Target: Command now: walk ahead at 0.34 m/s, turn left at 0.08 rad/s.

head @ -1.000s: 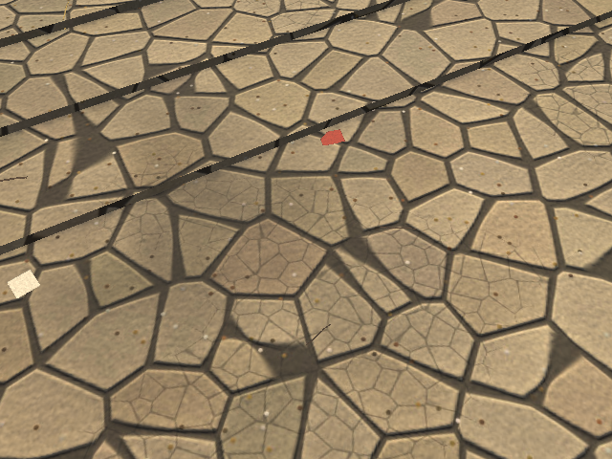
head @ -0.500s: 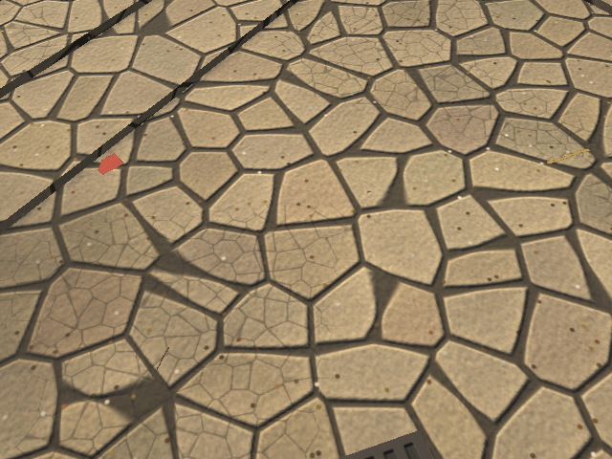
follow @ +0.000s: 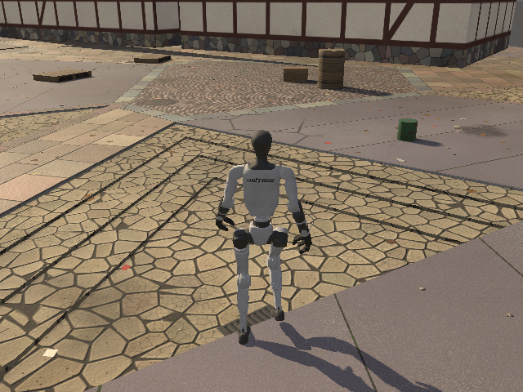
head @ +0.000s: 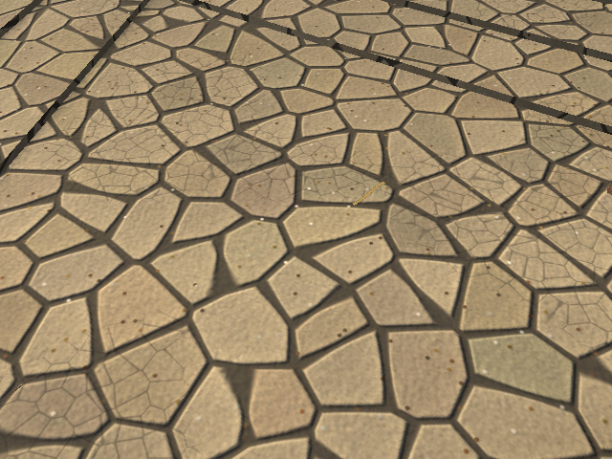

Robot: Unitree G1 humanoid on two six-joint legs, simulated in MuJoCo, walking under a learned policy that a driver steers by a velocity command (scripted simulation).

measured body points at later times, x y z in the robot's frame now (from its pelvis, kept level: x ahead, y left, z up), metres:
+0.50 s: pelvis +0.24 +0.01 -0.11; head +0.25 +0.06 +0.34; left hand +0.25 +0.33 -0.23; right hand +0.51 -0.19 -0.17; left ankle +0.34 +0.15 -0.82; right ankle +0.30 -0.13 -0.84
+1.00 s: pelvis +0.38 -0.03 -0.13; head +0.40 -0.02 +0.32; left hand +0.28 +0.27 -0.21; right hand +0.72 -0.09 -0.20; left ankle +0.29 +0.08 -0.75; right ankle +0.51 -0.06 -0.86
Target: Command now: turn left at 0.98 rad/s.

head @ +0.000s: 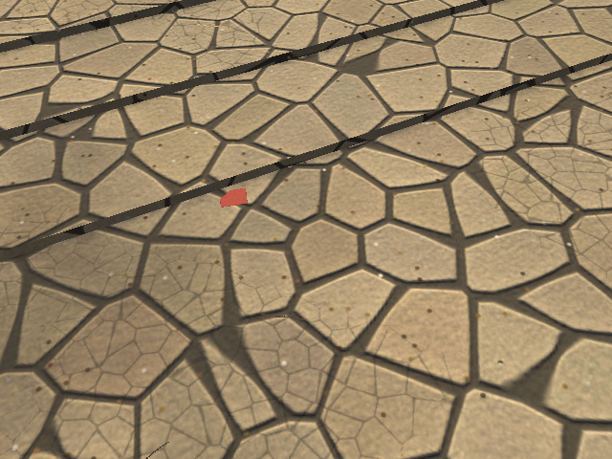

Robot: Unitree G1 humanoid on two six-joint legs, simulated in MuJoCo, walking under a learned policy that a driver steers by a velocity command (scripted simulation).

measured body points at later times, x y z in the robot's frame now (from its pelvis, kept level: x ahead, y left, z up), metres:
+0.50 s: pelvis +0.03 +0.02 +0.02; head +0.03 +0.04 +0.47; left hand +0.10 +0.31 -0.11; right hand +0.16 -0.24 -0.08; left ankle -0.03 +0.12 -0.73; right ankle +0.06 -0.13 -0.64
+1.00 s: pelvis +0.30 -0.14 -0.01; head +0.34 -0.16 +0.44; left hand +0.48 +0.10 -0.13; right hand +0.33 -0.43 -0.12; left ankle +0.29 +0.05 -0.63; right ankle +0.29 -0.18 -0.73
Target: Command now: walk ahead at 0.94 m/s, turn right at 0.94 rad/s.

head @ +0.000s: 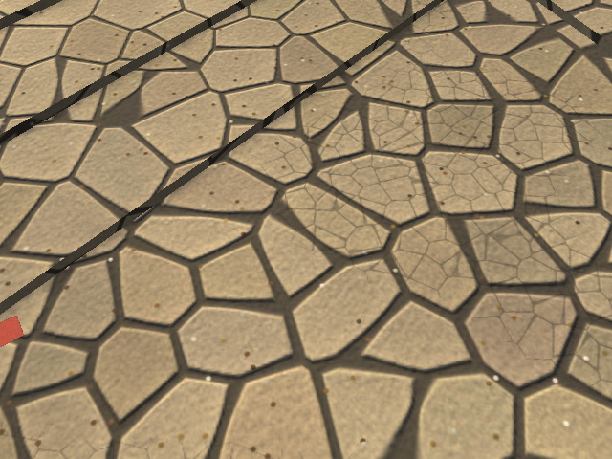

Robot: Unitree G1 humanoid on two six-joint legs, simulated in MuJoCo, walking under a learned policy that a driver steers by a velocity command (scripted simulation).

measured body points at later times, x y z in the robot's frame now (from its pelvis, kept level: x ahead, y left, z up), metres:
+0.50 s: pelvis +0.49 +0.00 +0.01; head +0.51 -0.01 +0.46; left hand +0.69 +0.23 -0.07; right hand +0.44 -0.29 -0.12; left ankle +0.49 +0.04 -0.72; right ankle +0.47 -0.14 -0.63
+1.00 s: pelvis +0.98 -0.02 +0.01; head +1.00 +0.00 +0.46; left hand +0.82 +0.25 -0.11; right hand +1.30 -0.17 -0.05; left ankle +1.04 +0.11 -0.64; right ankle +0.92 -0.18 -0.72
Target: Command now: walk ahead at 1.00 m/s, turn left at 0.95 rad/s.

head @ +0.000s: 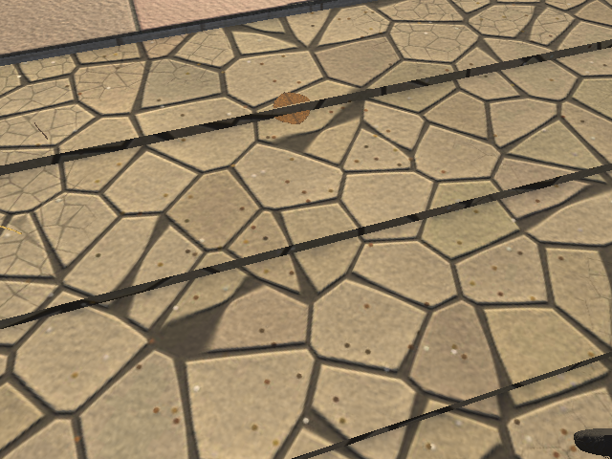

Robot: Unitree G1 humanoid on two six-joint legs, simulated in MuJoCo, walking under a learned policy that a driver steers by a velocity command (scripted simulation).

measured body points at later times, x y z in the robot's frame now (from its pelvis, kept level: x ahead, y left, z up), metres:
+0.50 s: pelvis +0.47 +0.04 +0.00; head +0.51 +0.04 +0.45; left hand +0.62 +0.34 -0.04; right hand +0.59 -0.24 -0.12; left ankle +0.30 +0.03 -0.73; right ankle +0.73 -0.04 -0.67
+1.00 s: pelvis +0.82 +0.27 +0.02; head +0.85 +0.30 +0.47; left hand +0.59 +0.39 -0.11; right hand +1.16 +0.32 -0.03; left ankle +0.85 +0.39 -0.67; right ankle +0.76 -0.02 -0.64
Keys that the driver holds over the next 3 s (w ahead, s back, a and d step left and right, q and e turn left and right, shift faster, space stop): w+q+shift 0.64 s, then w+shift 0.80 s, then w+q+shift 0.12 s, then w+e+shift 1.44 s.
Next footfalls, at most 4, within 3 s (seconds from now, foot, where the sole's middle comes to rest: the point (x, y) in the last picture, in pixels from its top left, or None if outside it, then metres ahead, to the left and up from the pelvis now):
0.16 left None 0.34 0.05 -0.77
0.54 right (344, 327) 0.78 -0.01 -0.73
0.94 left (164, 282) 0.86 0.43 -0.70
1.36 right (148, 180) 1.20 0.55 -0.70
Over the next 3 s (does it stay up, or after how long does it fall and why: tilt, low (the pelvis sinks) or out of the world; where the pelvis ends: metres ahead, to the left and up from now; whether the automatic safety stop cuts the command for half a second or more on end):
stays up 2.27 1.37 0.12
